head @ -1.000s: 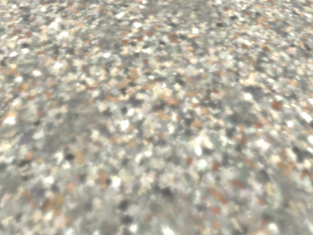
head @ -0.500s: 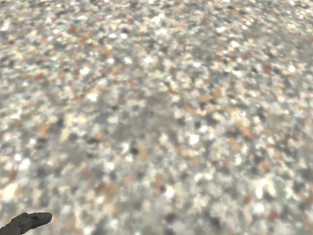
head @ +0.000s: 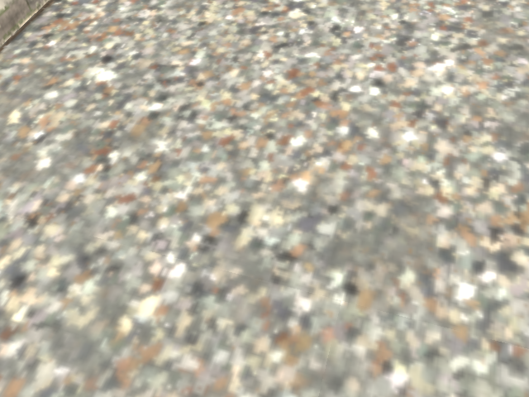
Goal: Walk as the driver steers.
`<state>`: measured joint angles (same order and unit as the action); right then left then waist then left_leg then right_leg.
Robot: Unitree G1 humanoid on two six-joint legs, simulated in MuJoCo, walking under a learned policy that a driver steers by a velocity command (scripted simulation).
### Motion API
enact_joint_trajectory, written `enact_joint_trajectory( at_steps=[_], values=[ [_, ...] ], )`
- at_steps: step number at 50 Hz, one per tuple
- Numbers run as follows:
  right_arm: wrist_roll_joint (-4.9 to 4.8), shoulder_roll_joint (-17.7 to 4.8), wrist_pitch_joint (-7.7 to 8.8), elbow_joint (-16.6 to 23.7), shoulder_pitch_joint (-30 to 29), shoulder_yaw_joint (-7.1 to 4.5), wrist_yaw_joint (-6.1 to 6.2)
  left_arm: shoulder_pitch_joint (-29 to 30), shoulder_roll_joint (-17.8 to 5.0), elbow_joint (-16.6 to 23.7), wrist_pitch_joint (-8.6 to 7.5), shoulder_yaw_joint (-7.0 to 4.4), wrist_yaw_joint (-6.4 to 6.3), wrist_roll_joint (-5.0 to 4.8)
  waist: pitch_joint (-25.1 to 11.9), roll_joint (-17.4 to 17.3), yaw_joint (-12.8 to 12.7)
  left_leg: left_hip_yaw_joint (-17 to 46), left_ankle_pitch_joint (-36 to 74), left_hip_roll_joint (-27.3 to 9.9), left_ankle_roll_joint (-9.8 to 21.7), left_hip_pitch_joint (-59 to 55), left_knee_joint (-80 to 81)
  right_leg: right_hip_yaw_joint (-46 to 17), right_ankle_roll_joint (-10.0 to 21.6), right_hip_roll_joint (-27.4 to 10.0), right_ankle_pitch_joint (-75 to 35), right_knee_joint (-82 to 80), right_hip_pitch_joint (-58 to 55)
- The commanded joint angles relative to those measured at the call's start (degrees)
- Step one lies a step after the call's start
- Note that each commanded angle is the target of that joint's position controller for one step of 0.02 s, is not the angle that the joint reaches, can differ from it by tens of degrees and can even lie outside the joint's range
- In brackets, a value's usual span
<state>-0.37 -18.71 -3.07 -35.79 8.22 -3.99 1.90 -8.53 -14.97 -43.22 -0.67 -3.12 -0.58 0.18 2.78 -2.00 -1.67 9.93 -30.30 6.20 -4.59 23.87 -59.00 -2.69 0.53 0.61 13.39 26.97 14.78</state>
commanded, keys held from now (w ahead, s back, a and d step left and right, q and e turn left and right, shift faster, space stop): shift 1.00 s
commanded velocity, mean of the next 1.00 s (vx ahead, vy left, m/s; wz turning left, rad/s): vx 0.00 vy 0.00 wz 0.05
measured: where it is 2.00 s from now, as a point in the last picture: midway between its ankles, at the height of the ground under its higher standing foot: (313, 351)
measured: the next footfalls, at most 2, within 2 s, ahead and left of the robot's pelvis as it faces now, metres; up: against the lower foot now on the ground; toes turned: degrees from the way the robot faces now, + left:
left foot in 0.14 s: +0.02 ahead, +0.15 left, +0.00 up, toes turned -4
right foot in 1.28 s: +0.10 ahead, -0.14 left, +0.00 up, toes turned -3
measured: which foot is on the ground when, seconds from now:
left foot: up 0.00-0.12, down 0.14-1.00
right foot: down 0.00-1.00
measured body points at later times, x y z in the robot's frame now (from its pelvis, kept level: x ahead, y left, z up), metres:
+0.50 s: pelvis +0.01 +0.04 +0.00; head +0.02 +0.04 +0.45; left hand +0.11 +0.31 -0.13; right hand +0.13 -0.21 -0.12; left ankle -0.02 +0.15 -0.74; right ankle +0.01 -0.12 -0.74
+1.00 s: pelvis +0.01 +0.04 +0.00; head +0.02 +0.04 +0.45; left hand +0.06 +0.30 -0.15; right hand +0.07 -0.22 -0.14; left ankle -0.02 +0.15 -0.74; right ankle +0.01 -0.12 -0.74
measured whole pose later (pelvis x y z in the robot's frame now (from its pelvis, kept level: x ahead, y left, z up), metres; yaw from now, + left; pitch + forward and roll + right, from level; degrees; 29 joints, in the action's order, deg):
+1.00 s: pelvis +0.01 +0.04 +0.00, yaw +0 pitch -1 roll +0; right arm 0.1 -13.2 0.4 -55.2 13.7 -1.2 1.3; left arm -11.8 -14.0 -59.7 0.9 -1.9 -2.9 0.1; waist 2.1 0.4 -0.9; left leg 3.6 -17.9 2.3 1.1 8.6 -28.1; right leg -3.5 -3.6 -2.5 15.1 27.3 10.9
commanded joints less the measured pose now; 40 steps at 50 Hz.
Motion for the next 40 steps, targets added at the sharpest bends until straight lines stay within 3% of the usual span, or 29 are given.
enact_joint_trajectory(
  at_steps=[1,3,5,6,7,8,9,10,11,14,25,40],
  values=[
    [-0.12,-1.00,0.75,3.07,0.26,-0.14,-0.21,4.06,-7.57,3.67,0.27,-1.43,-0.46,-0.07,-6.56,11.60,1.67,-4.53,1.82,-4.08,-1.36,-1.27,9.72,-8.55,10.43,-10.50,-25.60,-5.76,-7.69],
    [-0.37,-0.57,1.09,2.58,-0.67,0.21,-0.41,1.54,-8.65,2.94,1.01,-1.73,-0.42,-0.16,-7.59,13.64,-0.23,-6.86,4.35,-4.97,-1.23,-5.68,19.76,-8.84,11.05,-10.86,-26.43,-5.13,-8.81],
    [-0.52,-1.50,1.25,0.57,2.21,-0.24,-0.50,0.94,-8.98,2.47,1.35,-1.54,-0.37,-0.80,-7.89,13.10,0.99,-8.37,14.42,-4.64,0.00,-11.58,32.58,-9.09,10.44,-10.91,-24.59,-3.65,-8.03],
    [-0.11,-1.90,1.33,-0.32,3.21,-0.31,-0.55,-0.11,-8.28,1.99,1.16,-1.19,-0.28,-1.12,-7.40,11.89,1.52,-8.44,20.69,-4.47,1.32,-15.57,39.63,-8.88,8.85,-10.31,-21.90,-3.59,-6.21],
    [0.61,-3.85,1.37,0.03,2.84,-0.49,-0.34,-1.98,-7.58,1.41,0.49,-0.78,-0.05,-0.81,-7.83,9.20,0.81,-4.69,26.24,-7.15,3.10,-20.57,40.09,-8.67,5.71,-9.73,-16.86,-3.59,-2.57],
    [1.30,-7.83,1.24,0.60,3.10,-1.18,0.21,-2.96,-6.36,1.79,-0.51,-0.21,0.55,0.80,-9.39,0.66,-1.01,1.23,38.27,-13.27,5.91,-24.01,36.33,-4.71,2.29,-6.46,-10.17,-0.02,0.90],
    [1.89,-5.80,1.37,-0.56,1.39,-0.68,-0.27,-2.90,-3.83,1.52,-0.96,0.43,0.74,1.02,-9.37,-7.02,-2.32,1.59,30.30,-13.98,9.30,-16.75,35.45,-0.35,-0.92,-3.00,-0.08,-1.70,-2.73],
    [1.85,-2.57,1.80,0.20,0.12,0.03,-0.90,-0.17,-5.72,1.04,-0.97,0.27,0.70,1.43,-7.06,-3.92,-0.37,1.01,23.09,-12.10,9.34,-14.25,36.42,0.04,-2.82,-2.67,-1.32,-0.97,-3.94],
    [2.11,-1.90,2.18,-0.71,1.09,0.27,-1.04,1.20,-5.95,0.88,-0.89,0.12,0.65,1.22,-5.91,-2.78,0.35,0.50,20.16,-11.07,8.36,-13.16,36.86,0.26,-3.19,-2.44,-2.95,-0.57,-3.94],
    [1.56,-2.86,3.42,-2.17,2.73,0.34,-0.92,0.27,-5.95,-0.15,-0.08,0.10,-0.05,0.60,-2.69,-2.72,0.31,-0.25,22.69,-9.96,7.02,-10.99,36.45,-0.30,-2.74,-2.84,-6.13,-0.40,-3.55],
    [1.02,-1.35,4.13,-6.09,4.46,0.93,-0.79,-1.34,-6.18,-5.68,0.51,-0.13,-1.22,0.17,-2.79,0.93,0.73,-1.42,27.99,-8.64,7.14,-12.27,35.46,-0.40,-3.86,-3.15,-9.23,-0.85,-5.19],
    [0.61,-1.07,4.11,-13.85,5.94,1.17,-0.63,-3.22,-6.20,-12.29,1.02,-0.11,-2.27,-0.07,-2.22,1.30,0.71,-3.58,29.38,-7.15,6.67,-12.94,35.79,0.16,-3.57,-2.89,-9.96,-1.62,-5.93]
  ],
)
Velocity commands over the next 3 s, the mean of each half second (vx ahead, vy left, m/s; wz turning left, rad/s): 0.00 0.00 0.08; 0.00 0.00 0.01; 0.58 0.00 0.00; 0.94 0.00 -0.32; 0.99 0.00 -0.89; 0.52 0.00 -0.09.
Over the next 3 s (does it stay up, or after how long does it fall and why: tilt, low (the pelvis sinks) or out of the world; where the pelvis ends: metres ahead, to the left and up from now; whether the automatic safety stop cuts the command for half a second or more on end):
stays up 1.26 -0.34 0.00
